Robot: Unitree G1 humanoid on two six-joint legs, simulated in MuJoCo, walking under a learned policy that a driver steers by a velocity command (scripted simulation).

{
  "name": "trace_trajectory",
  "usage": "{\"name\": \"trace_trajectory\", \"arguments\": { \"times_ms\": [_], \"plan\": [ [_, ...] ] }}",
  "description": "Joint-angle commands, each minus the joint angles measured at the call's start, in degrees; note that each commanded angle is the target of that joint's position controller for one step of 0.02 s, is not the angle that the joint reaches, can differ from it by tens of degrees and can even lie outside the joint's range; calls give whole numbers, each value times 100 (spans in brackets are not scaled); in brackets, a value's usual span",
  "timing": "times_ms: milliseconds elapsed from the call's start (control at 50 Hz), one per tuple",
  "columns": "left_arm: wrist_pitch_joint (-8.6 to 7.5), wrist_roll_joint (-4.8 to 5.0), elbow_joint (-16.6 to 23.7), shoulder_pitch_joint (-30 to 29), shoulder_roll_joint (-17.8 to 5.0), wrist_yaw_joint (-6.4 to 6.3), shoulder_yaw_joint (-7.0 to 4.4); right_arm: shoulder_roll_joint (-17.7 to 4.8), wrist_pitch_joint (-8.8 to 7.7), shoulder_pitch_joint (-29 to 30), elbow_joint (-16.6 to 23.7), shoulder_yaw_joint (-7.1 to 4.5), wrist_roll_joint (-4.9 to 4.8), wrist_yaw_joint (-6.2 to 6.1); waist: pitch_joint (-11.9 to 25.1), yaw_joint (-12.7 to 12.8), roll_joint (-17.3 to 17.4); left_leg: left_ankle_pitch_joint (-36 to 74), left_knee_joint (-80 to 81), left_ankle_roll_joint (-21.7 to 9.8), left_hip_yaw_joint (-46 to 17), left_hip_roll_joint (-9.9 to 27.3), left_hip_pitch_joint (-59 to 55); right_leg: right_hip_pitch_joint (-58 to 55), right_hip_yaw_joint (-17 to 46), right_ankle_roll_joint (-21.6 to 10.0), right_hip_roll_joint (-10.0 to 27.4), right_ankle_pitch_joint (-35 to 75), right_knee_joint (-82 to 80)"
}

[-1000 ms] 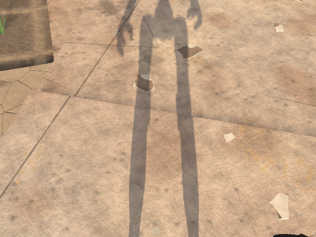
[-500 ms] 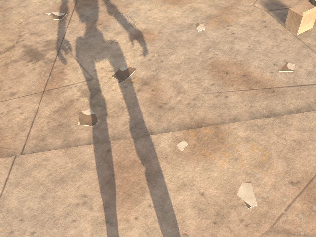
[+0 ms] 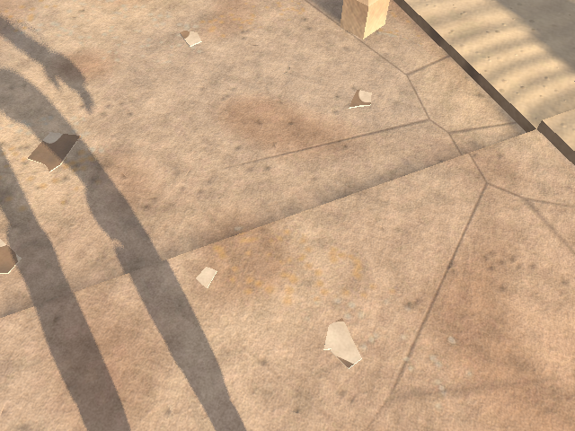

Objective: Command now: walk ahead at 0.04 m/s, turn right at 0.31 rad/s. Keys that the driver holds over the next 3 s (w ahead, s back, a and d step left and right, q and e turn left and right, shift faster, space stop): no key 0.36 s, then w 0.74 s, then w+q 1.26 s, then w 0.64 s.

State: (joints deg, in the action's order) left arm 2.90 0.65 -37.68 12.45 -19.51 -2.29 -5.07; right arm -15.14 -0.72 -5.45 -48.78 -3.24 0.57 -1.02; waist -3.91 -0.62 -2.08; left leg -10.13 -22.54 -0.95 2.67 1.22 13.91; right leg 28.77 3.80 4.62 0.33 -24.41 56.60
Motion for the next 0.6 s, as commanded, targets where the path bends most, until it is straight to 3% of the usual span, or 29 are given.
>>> {"name": "trace_trajectory", "arguments": {
  "times_ms": [20, 100, 120, 140, 160, 180, 200, 220, 280, 320, 340, 380, 420, 460, 520, 560, 600],
  "plan": [
    [-87, -39, 479, -34, -180, 38, 36, -1119, -15, 246, 282, -231, -38, 11, 894, -26, 1108, 2449, 515, -1264, -795, 1357, -714, -469, -177, -20, 121, 249, -895],
    [-71, -21, 382, 62, -265, 111, 27, -1194, 33, 185, 159, -197, -161, 92, 826, 62, 1069, 2015, 216, -1110, -803, 1351, -633, -1348, -436, -225, -18, 912, -2442],
    [-77, -34, 291, 211, -255, 131, 17, -1119, 41, 207, 128, -155, -209, 98, 799, 179, 1032, 1733, 31, -941, -743, 1250, -442, -1835, -519, -361, -95, 1473, -3194],
    [-73, -63, 314, 166, -390, 122, -13, -921, 14, -67, 9, -78, -213, 118, 789, 172, 832, 1229, -159, -574, -642, 1077, -107, -2409, -271, -538, 40, 2088, -3717],
    [-57, -107, 383, 223, -752, 63, -70, -583, -39, -257, 45, 51, 4, 168, 1133, 7, -107, 91, -926, -68, -237, 670, 378, -3157, 843, -812, 1010, 3652, -3700],
    [-55, -223, 495, -200, -785, 59, -2, -340, -76, -444, 58, 117, 68, 175, 1079, -290, -1061, -1485, -1075, 298, 2, 232, 671, -2695, 1510, -1571, 1757, 3999, -3582],
    [-134, -232, 510, -354, -402, 124, 77, -678, -41, -112, 72, 60, 40, 127, 994, -29, -787, -1641, -1175, 425, -200, 276, 407, -2302, 1411, -1790, 1582, 3304, -3640],
    [-203, -240, 438, -497, -276, 161, 125, -754, -29, -31, 78, 42, 2, 117, 872, -97, -778, -1230, -976, 421, -200, 252, 354, -2229, 1142, -1583, 1278, 2879, -3636],
    [-299, -166, 295, -566, -347, 168, 118, -860, 14, -147, -71, 55, 62, 80, 718, -126, -736, 309, -245, 428, -326, 333, -154, -2001, 716, -1049, 779, 2341, -3537],
    [-271, -188, 249, -433, -225, 169, 158, -1027, 3, -232, -226, 30, -1, 117, 519, -16, -217, 305, -213, 307, -260, 336, -157, -1920, 490, -865, 516, 1886, -3508],
    [-268, -200, 203, -403, -238, 173, 164, -937, -6, -174, -251, 47, -6, 128, 466, -17, -85, 307, -165, 288, -251, 322, -159, -1962, 476, -835, 474, 1946, -3429],
    [-261, -162, 122, -339, -285, 155, 140, -839, -14, -207, -364, 69, 14, 116, 576, 5, -1, 71, -146, 315, -184, 248, -202, -2081, 431, -883, 430, 1741, -3410],
    [-205, -104, 85, -228, -473, 131, 65, -776, -26, -223, -432, 71, -59, 97, 440, 107, -211, -893, -632, 281, 150, -30, 156, -2029, 742, -1117, 527, 47, -3702],
    [-210, -59, -9, 50, -638, 127, 10, -744, -96, 17, -301, 69, -121, 102, 12, 258, -565, -1383, -1303, 136, 192, -109, 963, -1975, 1688, -1532, 1095, -1520, -4339],
    [-392, -31, -134, 262, -621, 117, -22, -809, -296, 168, -181, 35, -222, 182, -187, 277, -803, -1953, -2089, -244, -283, 232, 1650, -2171, 2371, -1831, 1629, -1277, -4598],
    [-453, 45, -111, 34, -575, 132, -26, -796, -411, 0, -247, 34, -279, 280, -97, 100, -597, -1816, -1624, -433, -284, 314, 1360, -2138, 1998, -1714, 1540, -730, -4523],
    [-430, 100, -30, -440, -584, 158, -29, -723, -463, -762, -636, 15, -226, 336, 201, -364, -397, -391, -560, -423, 157, -26, -346, -1293, 1087, -1412, 1008, -21, -4143]
  ]
}}
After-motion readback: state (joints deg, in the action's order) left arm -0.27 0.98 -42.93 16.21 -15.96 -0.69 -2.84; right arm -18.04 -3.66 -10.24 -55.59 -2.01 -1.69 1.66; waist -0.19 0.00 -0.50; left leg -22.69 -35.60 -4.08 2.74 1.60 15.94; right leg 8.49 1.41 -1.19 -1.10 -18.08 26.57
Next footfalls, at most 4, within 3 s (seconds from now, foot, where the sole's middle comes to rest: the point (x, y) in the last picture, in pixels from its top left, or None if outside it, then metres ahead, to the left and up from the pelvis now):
0.16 right None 0.07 -0.15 -0.78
0.62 left None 0.13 0.09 -0.78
1.12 right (348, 405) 0.49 -0.14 -0.78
1.64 left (234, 295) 0.78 0.13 -0.78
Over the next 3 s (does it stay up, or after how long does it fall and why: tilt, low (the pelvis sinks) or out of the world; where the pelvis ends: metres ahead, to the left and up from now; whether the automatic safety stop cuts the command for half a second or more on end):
stays up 1.28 0.34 -0.04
